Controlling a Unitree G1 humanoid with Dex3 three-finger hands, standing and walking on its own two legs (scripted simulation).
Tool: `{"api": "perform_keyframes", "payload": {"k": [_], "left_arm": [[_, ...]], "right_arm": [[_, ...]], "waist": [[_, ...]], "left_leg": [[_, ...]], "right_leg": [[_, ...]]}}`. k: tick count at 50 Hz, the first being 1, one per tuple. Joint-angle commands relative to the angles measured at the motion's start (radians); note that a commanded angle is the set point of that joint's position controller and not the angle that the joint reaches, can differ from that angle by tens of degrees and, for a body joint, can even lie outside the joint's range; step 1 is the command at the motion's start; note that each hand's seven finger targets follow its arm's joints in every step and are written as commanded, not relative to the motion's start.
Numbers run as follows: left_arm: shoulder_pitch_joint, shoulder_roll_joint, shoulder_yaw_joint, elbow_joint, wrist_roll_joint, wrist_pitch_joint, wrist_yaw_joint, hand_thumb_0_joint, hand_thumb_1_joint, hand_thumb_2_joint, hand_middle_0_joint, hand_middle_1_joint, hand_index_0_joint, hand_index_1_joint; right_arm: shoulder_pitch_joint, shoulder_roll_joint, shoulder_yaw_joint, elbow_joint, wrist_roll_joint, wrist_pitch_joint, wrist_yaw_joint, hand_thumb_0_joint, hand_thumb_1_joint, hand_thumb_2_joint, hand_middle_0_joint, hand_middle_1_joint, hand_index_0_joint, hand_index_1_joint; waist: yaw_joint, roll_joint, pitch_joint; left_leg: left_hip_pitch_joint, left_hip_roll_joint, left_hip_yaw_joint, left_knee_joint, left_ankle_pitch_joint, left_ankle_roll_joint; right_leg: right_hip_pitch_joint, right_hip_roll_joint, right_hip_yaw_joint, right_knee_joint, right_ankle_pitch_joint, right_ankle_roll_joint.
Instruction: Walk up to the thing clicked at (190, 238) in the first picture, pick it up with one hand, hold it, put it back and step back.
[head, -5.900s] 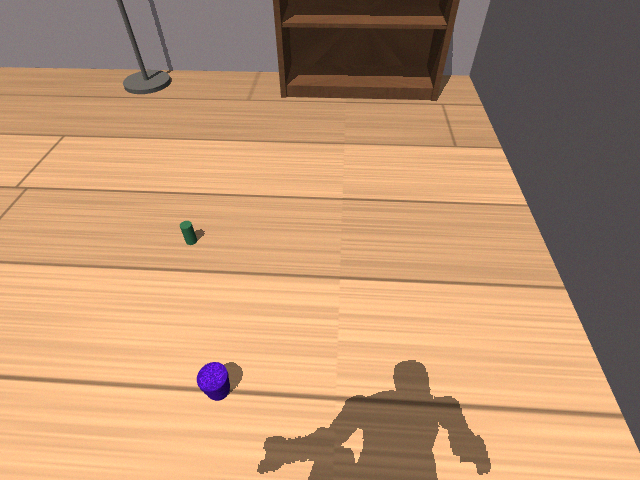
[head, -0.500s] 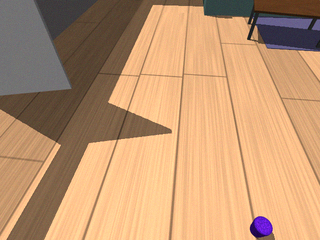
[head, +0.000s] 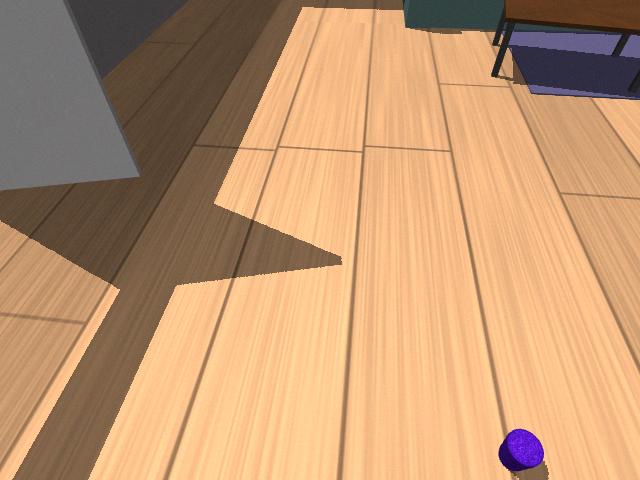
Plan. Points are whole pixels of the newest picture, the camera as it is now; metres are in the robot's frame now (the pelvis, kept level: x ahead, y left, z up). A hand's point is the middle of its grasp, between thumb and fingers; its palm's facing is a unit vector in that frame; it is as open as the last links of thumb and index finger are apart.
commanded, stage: stand
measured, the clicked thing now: out of the picture +0.58 -1.21 -0.73
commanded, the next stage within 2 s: walk up in 0.72 s
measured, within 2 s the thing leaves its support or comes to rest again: neither
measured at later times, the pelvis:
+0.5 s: pelvis +0.00 +0.00 +0.00, yaw -1 degrees
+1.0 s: pelvis +0.06 +0.02 -0.02, yaw -5 degrees
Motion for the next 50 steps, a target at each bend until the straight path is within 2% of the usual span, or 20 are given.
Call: {"api": "perform_keyframes", "payload": {"k": [1,12,24,26,28,35,36,37,38,39,41,42,43,44,45,46,47,48,49,50], "left_arm": [[-0.034,0.224,0.042,-0.064,-0.003,-0.025,0.018,0.0,0.9,0.9,-0.2,-0.3,-0.2,-0.3],[-0.036,0.219,0.04,-0.063,-0.004,-0.023,0.017,0.0,0.9,0.9,-0.2,-0.3,-0.2,-0.3],[-0.029,0.217,0.039,-0.066,-0.004,-0.024,0.019,0.0,0.9,0.9,-0.2,-0.3,-0.2,-0.3],[-0.028,0.215,0.037,-0.062,-0.005,-0.026,0.02,0.0,0.9,0.9,-0.2,-0.3,-0.2,-0.3],[-0.032,0.223,0.04,-0.061,-0.004,-0.024,0.021,0.0,0.9,0.9,-0.2,-0.3,-0.2,-0.3],[-0.031,0.217,0.039,-0.063,-0.003,-0.025,0.021,0.0,0.9,0.9,-0.2,-0.3,-0.2,-0.3],[0.035,0.315,0.117,-0.136,0.017,-0.03,-0.012,0.0,0.9,0.9,-0.2,-0.3,-0.2,-0.3],[0.04,0.318,0.123,-0.127,0.026,-0.028,-0.023,0.0,0.9,0.9,-0.2,-0.3,-0.2,-0.3],[0.014,0.301,0.128,-0.15,0.03,-0.03,-0.032,0.0,0.9,0.9,-0.2,-0.3,-0.2,-0.3],[0.026,0.287,0.13,-0.164,0.027,-0.032,-0.036,0.0,0.9,0.9,-0.2,-0.3,-0.2,-0.3],[0.081,0.303,0.138,-0.166,0.025,-0.041,-0.04,0.0,0.9,0.9,-0.2,-0.3,-0.2,-0.3],[0.101,0.328,0.147,-0.178,0.031,-0.044,-0.042,0.0,0.9,0.9,-0.2,-0.3,-0.2,-0.3],[0.124,0.335,0.153,-0.185,0.032,-0.044,-0.044,0.0,0.9,0.9,-0.2,-0.3,-0.2,-0.3],[0.12,0.343,0.155,-0.202,0.036,-0.042,-0.049,0.0,0.9,0.9,-0.2,-0.3,-0.2,-0.3],[0.072,0.345,0.151,-0.227,0.036,-0.038,-0.052,0.0,0.9,0.9,-0.2,-0.3,-0.2,-0.3],[0.009,0.309,0.138,-0.252,0.027,-0.031,-0.055,0.0,0.9,0.9,-0.2,-0.3,-0.2,-0.3],[-0.03,0.245,0.121,-0.277,0.02,-0.024,-0.056,0.0,0.9,0.9,-0.2,-0.3,-0.2,-0.3],[-0.047,0.162,0.101,-0.31,0.011,-0.029,-0.05,0.0,0.9,0.9,-0.2,-0.3,-0.2,-0.3],[-0.086,0.24,0.113,-0.314,0.025,-0.034,-0.032,0.0,0.9,0.9,-0.2,-0.3,-0.2,-0.3],[-0.069,0.25,0.101,-0.308,0.019,-0.045,-0.025,0.0,0.9,0.9,-0.2,-0.3,-0.2,-0.3]], "right_arm": [[-0.032,-0.215,-0.039,-0.06,-0.002,-0.023,-0.013,0.0,-0.9,-0.9,0.2,0.3,0.2,0.3],[-0.039,-0.215,-0.04,-0.058,-0.004,-0.022,-0.013,0.0,-0.9,-0.9,0.2,0.3,0.2,0.3],[-0.035,-0.214,-0.042,-0.063,-0.003,-0.026,-0.015,0.0,-0.9,-0.9,0.2,0.3,0.2,0.3],[-0.04,-0.212,-0.04,-0.061,-0.002,-0.026,-0.014,0.0,-0.9,-0.9,0.2,0.3,0.2,0.3],[-0.034,-0.21,-0.04,-0.061,-0.002,-0.023,-0.015,0.0,-0.9,-0.9,0.2,0.3,0.2,0.3],[-0.034,-0.21,-0.042,-0.064,-0.003,-0.022,-0.014,0.0,-0.9,-0.9,0.2,0.3,0.2,0.3],[0.026,-0.31,-0.113,-0.13,-0.031,-0.048,0.003,0.0,-0.9,-0.9,0.2,0.3,0.2,0.3],[0.012,-0.315,-0.125,-0.126,-0.042,-0.051,0.012,0.0,-0.9,-0.9,0.2,0.3,0.2,0.3],[0.013,-0.299,-0.127,-0.141,-0.044,-0.053,0.018,0.0,-0.9,-0.9,0.2,0.3,0.2,0.3],[-0.014,-0.277,-0.125,-0.168,-0.044,-0.055,0.025,0.0,-0.9,-0.9,0.2,0.3,0.2,0.3],[-0.077,-0.243,-0.124,-0.204,-0.044,-0.066,0.031,0.0,-0.9,-0.9,0.2,0.3,0.2,0.3],[-0.065,-0.233,-0.124,-0.213,-0.042,-0.074,0.033,0.0,-0.9,-0.9,0.2,0.3,0.2,0.3],[-0.074,-0.242,-0.126,-0.227,-0.041,-0.079,0.038,0.0,-0.9,-0.9,0.2,0.3,0.2,0.3],[-0.067,-0.243,-0.129,-0.238,-0.038,-0.083,0.044,0.0,-0.9,-0.9,0.2,0.3,0.2,0.3],[-0.006,-0.237,-0.134,-0.227,-0.035,-0.091,0.044,0.0,-0.9,-0.9,0.2,0.3,0.2,0.3],[0.088,-0.239,-0.145,-0.196,-0.037,-0.1,0.038,0.0,-0.9,-0.9,0.2,0.3,0.2,0.3],[0.215,-0.277,-0.166,-0.166,-0.044,-0.108,0.026,0.0,-0.9,-0.9,0.2,0.3,0.2,0.3],[0.325,-0.404,-0.202,-0.15,-0.066,-0.117,0.017,0.0,-0.9,-0.9,0.2,0.3,0.2,0.3],[0.299,-0.418,-0.205,-0.18,-0.036,-0.117,0.02,0.0,-0.9,-0.9,0.2,0.3,0.2,0.3],[0.271,-0.364,-0.186,-0.2,-0.025,-0.116,0.015,0.0,-0.9,-0.9,0.2,0.3,0.2,0.3]], "waist": [[-0.002,-0.001,-0.086],[-0.002,0.013,-0.061],[0.003,0.002,-0.096],[0.003,0.003,-0.083],[-0.001,-0.008,-0.066],[-0.002,-0.001,-0.071],[-0.006,-0.044,-0.17],[-0.003,-0.034,-0.089],[-0.007,-0.034,-0.034],[0.012,-0.041,0.024],[0.048,-0.115,0.106],[0.055,-0.16,0.086],[0.069,-0.168,0.079],[0.061,-0.171,0.078],[0.02,-0.179,0.075],[-0.042,-0.134,0.059],[-0.113,-0.003,0.004],[-0.165,0.303,-0.003],[-0.154,0.163,0.049],[-0.11,0.031,0.043]], "left_leg": [[0.028,0.095,-0.051,-0.024,0.181,0.048],[0.014,0.09,-0.05,-0.037,0.126,0.045],[0.04,0.1,-0.041,-0.022,0.221,0.049],[0.035,0.099,-0.045,-0.024,0.224,0.048],[0.027,0.095,-0.043,-0.032,0.181,0.047],[0.029,0.095,-0.042,-0.029,0.184,0.045],[0.061,0.059,0.002,0.069,-0.354,0.113],[-0.012,0.059,0.0,0.099,-0.493,0.118],[-0.09,0.068,-0.016,0.119,-0.489,0.125],[-0.175,0.066,-0.005,0.146,-0.435,0.121],[-0.32,0.018,0.097,0.248,-0.236,0.086],[-0.368,0.012,0.112,0.263,-0.235,0.074],[-0.386,0.02,0.088,0.293,-0.296,0.071],[-0.339,0.021,0.084,0.277,-0.355,0.076],[-0.234,0.027,0.08,0.184,-0.317,0.082],[-0.064,0.011,0.099,0.063,-0.245,0.082],[0.225,0.059,-0.01,-0.025,-0.293,0.106],[0.445,0.311,-0.452,-0.152,-0.396,0.186],[0.412,0.456,-0.506,-0.128,-0.2,0.298],[0.372,0.407,-0.387,-0.075,0.069,0.276]], "right_leg": [[0.007,-0.118,0.087,-0.056,0.132,-0.023],[-0.016,-0.113,0.09,-0.066,0.068,-0.025],[0.013,-0.117,0.089,-0.042,0.175,-0.027],[0.013,-0.116,0.088,-0.046,0.182,-0.024],[-0.001,-0.116,0.091,-0.056,0.143,-0.024],[0.01,-0.114,0.09,-0.062,0.153,-0.025],[-0.016,-0.073,0.133,0.003,-0.335,-0.074],[-0.116,-0.098,0.18,0.008,-0.524,-0.095],[-0.153,-0.125,0.229,0.018,-0.55,-0.116],[-0.151,-0.145,0.269,0.012,-0.545,-0.135],[-0.076,-0.214,0.376,-0.077,-0.491,-0.19],[0.006,-0.241,0.415,-0.101,-0.432,-0.219],[0.012,-0.256,0.444,-0.121,-0.432,-0.233],[-0.035,-0.257,0.431,-0.123,-0.457,-0.236],[-0.097,-0.239,0.385,-0.062,-0.41,-0.221],[-0.192,-0.168,0.273,0.052,-0.343,-0.176],[-0.399,-0.069,0.155,0.272,-0.24,-0.109],[-0.742,0.131,0.086,0.653,-0.332,-0.053],[-0.789,0.03,0.183,0.706,-0.358,-0.052],[-0.742,0.006,0.221,0.732,-0.288,-0.05]]}}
